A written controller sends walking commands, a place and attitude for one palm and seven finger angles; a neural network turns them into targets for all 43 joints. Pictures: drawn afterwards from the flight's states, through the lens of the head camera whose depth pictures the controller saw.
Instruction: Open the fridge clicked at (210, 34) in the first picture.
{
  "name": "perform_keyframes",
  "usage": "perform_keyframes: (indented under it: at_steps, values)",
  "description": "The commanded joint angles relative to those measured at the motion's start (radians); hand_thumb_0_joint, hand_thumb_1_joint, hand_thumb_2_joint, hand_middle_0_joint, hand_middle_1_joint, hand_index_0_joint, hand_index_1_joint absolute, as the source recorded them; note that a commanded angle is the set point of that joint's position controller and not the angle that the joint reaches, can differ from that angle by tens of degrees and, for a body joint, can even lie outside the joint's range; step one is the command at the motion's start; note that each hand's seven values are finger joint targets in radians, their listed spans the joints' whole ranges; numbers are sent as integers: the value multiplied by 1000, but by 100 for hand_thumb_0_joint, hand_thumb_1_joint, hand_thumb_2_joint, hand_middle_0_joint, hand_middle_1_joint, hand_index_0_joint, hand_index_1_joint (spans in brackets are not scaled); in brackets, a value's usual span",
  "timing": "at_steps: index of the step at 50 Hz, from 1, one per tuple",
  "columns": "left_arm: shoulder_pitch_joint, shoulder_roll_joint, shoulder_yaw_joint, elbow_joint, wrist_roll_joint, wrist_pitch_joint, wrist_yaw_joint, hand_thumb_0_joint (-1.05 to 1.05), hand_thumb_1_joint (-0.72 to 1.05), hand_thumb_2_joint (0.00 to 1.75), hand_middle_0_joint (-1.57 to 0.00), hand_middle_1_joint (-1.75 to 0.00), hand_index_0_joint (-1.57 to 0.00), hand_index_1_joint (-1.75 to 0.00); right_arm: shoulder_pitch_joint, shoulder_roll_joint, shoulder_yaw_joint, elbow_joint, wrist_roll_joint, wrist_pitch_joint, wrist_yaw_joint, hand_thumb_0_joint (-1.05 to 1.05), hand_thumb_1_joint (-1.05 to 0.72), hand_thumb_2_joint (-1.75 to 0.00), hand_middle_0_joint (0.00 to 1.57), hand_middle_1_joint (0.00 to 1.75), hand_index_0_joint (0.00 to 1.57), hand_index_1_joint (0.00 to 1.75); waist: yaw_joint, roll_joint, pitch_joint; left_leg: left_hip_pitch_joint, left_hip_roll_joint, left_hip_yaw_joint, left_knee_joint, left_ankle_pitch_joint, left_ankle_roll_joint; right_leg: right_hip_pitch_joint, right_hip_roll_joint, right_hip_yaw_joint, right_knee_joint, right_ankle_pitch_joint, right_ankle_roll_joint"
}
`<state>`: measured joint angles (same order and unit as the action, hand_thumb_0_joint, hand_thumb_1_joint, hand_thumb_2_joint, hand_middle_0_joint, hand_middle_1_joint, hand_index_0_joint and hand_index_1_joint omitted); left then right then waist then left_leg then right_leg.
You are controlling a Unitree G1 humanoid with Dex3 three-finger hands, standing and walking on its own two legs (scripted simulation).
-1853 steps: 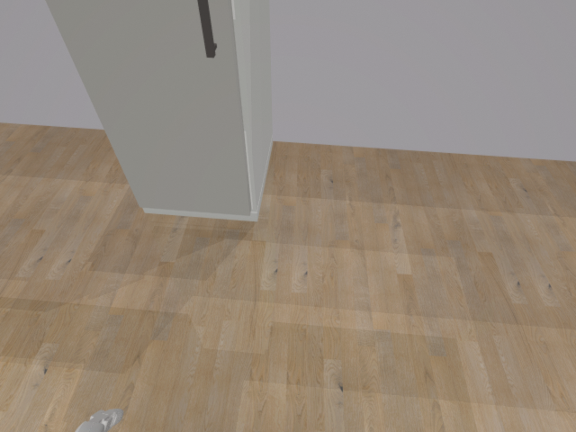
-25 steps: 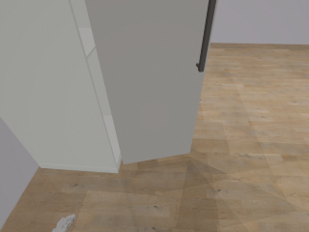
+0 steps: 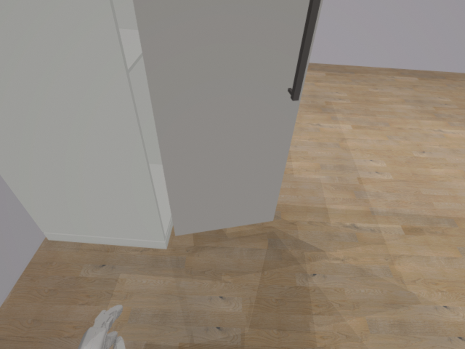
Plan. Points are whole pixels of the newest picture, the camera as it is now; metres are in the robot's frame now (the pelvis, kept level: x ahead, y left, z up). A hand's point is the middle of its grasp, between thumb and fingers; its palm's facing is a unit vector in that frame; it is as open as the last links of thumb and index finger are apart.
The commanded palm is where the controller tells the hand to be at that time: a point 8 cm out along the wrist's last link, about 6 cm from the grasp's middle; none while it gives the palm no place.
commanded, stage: let the arm hang, fingers relaxed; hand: right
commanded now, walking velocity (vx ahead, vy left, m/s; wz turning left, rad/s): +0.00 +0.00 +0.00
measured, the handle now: (304, 36) +0.86 -0.17 +0.23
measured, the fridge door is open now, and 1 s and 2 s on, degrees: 74 74 74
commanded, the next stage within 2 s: look to check the result in 1.12 s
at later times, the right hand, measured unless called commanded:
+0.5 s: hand out of the picture -0.03 -0.23 -0.18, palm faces +0.02 +0.97 -0.22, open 7.2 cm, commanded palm none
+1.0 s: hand out of the picture +0.13 -0.25 -0.16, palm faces -0.02 +0.97 -0.25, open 7.4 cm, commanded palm none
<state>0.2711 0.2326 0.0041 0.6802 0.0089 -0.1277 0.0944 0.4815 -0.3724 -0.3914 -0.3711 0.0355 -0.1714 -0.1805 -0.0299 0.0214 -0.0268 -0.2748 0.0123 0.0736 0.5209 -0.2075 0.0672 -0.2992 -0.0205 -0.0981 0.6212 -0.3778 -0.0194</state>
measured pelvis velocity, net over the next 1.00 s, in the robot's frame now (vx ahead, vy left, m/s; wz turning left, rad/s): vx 0.04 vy -0.05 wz -0.03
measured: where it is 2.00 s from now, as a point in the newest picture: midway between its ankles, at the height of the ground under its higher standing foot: outside the picture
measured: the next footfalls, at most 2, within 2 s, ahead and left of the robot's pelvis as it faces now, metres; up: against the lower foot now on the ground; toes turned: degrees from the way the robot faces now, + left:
right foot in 0.02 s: +0.08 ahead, -0.14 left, +0.00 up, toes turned -4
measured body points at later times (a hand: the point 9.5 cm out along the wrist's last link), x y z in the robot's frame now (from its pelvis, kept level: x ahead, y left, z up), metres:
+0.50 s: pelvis +0.01 -0.03 +0.00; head +0.05 -0.05 +0.45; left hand +0.00 +0.23 -0.14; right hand -0.03 -0.28 -0.16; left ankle +0.05 +0.10 -0.74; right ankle +0.04 -0.14 -0.74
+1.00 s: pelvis +0.04 -0.05 +0.01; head +0.07 -0.05 +0.46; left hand +0.14 +0.20 -0.14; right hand +0.13 -0.30 -0.14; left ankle +0.05 +0.10 -0.74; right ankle +0.04 -0.14 -0.74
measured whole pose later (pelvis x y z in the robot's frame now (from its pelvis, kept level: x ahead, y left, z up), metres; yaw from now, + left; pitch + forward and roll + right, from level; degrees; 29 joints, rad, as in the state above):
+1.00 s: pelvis +0.04 -0.05 +0.01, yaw -2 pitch +0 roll +0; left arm 0.08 0.22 0.01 1.11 0.02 -0.01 0.01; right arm 0.08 -0.24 0.01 1.10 -0.03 -0.01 -0.02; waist 0.01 0.01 0.05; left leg -0.18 0.02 -0.05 0.39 -0.21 -0.03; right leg -0.18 0.02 -0.06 0.39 -0.22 -0.04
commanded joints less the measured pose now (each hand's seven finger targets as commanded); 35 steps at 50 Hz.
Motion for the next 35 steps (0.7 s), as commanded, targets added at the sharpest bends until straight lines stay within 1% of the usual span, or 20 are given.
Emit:
perform_keyframes:
  at_steps: [1,2,3,4,6,7,8,9,10,11,12,13,14,16,17,19,22,25,29,35]
  values:
    - [-37,297,109,70,26,-56,-101,0,90,90,-20,-30,-20,-30,-107,-5,291,522,-101,79,136,0,-90,-90,20,30,20,30,115,-114,88,-283,99,-66,210,-49,-52,82,-204,281,-114,262,-119]
    - [-42,280,110,-3,12,30,-101,0,90,90,-20,-30,-20,-30,-96,14,262,541,-73,154,156,0,-90,-90,20,30,20,30,76,-145,45,-272,5,-70,372,-257,-79,34,-289,391,-238,375,-166]
    - [-57,212,75,-10,24,63,-103,0,90,90,-20,-30,-20,-30,-104,49,283,561,-73,185,160,0,-90,-90,20,30,20,30,77,-135,-18,-211,13,-103,502,-379,-80,-116,-324,448,-310,76,-210]
    - [-82,187,58,-23,36,74,-100,0,90,90,-20,-30,-20,-30,-144,32,286,606,-71,187,164,0,-90,-90,20,30,20,30,69,-117,13,-163,32,-142,511,-374,-80,-213,-304,451,-328,-26,-210]
    - [-152,198,44,-24,42,94,-93,0,90,90,-20,-30,-20,-30,-128,-7,298,747,-70,171,172,0,-90,-90,20,30,20,30,-12,48,0,21,35,-115,184,-265,-72,-233,-194,292,-184,84,-115]
    - [-157,186,34,-18,30,105,-93,0,90,90,-20,-30,-20,-30,-128,-57,301,822,-75,160,168,0,-90,-90,20,30,20,30,-28,208,-3,41,85,-213,-59,-132,-52,-215,-57,186,-23,60,-51]
    - [-117,152,39,-8,17,119,-97,0,90,90,-20,-30,-20,-30,-188,-109,309,874,-75,158,166,0,-90,-90,20,30,20,30,26,277,31,-19,228,-429,-203,-79,5,-201,35,104,58,-45,0]
    - [-62,140,41,39,20,133,-99,0,90,90,-20,-30,-20,-30,-253,-111,327,925,-68,166,169,0,-90,-90,20,30,20,30,64,167,48,-107,281,-460,-255,-174,66,-107,32,78,95,-88,7]
    - [-46,149,46,86,18,148,-95,0,90,90,-20,-30,-20,-30,-309,-104,338,969,-67,171,166,0,-90,-90,20,30,20,30,84,105,92,-205,236,-426,-286,-312,66,-26,28,85,104,-54,2]
    - [-38,158,47,118,21,153,-91,0,90,90,-20,-30,-20,-30,-350,-104,344,1015,-65,173,162,0,-90,-90,20,30,20,30,95,106,120,-240,196,-413,-269,-310,58,20,17,98,59,10,-2]
    - [-22,154,43,142,20,151,-89,0,90,90,-20,-30,-20,-30,-370,-98,351,1065,-62,171,161,0,-90,-90,20,30,20,30,101,134,112,-226,151,-344,-225,-220,36,66,4,109,-13,80,-6]
    - [-19,149,36,171,18,143,-87,0,90,90,-20,-30,-20,-30,-368,-70,358,1113,-61,167,162,0,-90,-90,20,30,20,30,95,53,84,-182,118,-301,-184,-164,15,97,-14,133,-94,126,-9]
    - [-36,149,30,196,18,135,-85,0,90,90,-20,-30,-20,-30,-347,-52,364,1159,-58,165,163,0,-90,-90,20,30,20,30,76,-68,54,-122,84,-261,-154,-150,-8,92,-48,159,-166,130,-12]
    - [-75,149,29,230,25,133,-80,0,90,90,-20,-30,-20,-30,-287,-24,352,1239,-58,171,163,0,-90,-90,20,30,20,30,34,-215,54,-2,43,-197,-145,-176,-26,-14,-82,202,-272,-14,-24]
    - [-87,156,30,241,20,135,-79,0,90,90,-20,-30,-20,-30,-262,-33,353,1272,-57,170,164,0,-90,-90,20,30,20,30,21,-194,50,41,40,-195,-153,-148,-25,-35,-80,207,-279,-28,-26]
    - [-51,143,34,278,19,135,-75,0,90,90,-20,-30,-20,-30,-254,-23,355,1326,-55,167,165,0,-90,-90,20,30,20,30,28,-111,16,66,50,-199,-180,-150,-19,-14,-68,192,-276,-26,-25]
    - [-10,145,40,327,14,132,-69,0,90,90,-20,-30,-20,-30,-254,-20,360,1377,-52,163,164,0,-90,-90,20,30,20,30,38,-62,4,53,58,-188,-196,-111,-14,42,-78,193,-275,38,-29]
    - [-2,140,41,361,14,130,-65,0,90,90,-20,-30,-20,-30,-257,-7,363,1417,-53,167,162,0,-90,-90,20,30,20,30,38,-72,43,45,52,-160,-181,-81,-20,34,-97,208,-312,32,-32]
    - [-4,150,43,386,11,124,-64,0,90,90,-20,-30,-20,-30,-256,-16,364,1452,-54,164,160,0,-90,-90,20,30,20,30,34,-35,30,71,58,-155,-168,-21,-23,55,-104,208,-313,98,-36]
    - [-51,152,41,406,11,120,-66,0,90,90,-20,-30,-20,-30,-287,-22,367,1471,-55,163,156,0,-90,-90,20,30,20,30,35,-38,32,68,70,-158,-157,46,-30,96,-105,194,-302,196,-32]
